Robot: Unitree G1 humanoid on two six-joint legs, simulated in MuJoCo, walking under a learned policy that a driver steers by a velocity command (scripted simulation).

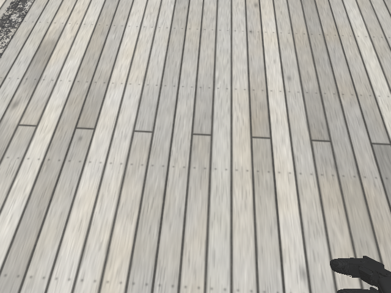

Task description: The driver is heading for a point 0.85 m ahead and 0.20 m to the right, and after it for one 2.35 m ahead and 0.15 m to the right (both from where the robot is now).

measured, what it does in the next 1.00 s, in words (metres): walks ahead, turning right: right foot, then left foot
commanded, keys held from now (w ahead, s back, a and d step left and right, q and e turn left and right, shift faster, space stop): w+e+shift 0.52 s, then w+shift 0.20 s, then w+q+shift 0.28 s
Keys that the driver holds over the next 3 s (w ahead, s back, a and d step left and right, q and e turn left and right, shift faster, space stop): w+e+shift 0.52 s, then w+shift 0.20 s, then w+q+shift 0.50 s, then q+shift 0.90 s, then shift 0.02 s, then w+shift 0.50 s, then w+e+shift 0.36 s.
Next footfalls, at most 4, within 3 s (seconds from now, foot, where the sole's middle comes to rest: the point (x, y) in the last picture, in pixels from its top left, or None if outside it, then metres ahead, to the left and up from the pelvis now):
0.40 right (249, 279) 0.50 -0.11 -0.75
0.80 left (265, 169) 0.95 -0.17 -0.75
1.20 right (353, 139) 1.14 -0.55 -0.75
1.58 left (315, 82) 1.49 -0.42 -0.75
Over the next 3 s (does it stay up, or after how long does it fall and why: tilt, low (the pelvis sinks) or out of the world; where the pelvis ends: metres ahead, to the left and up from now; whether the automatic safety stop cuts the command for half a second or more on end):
stays up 1.73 -0.25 -0.01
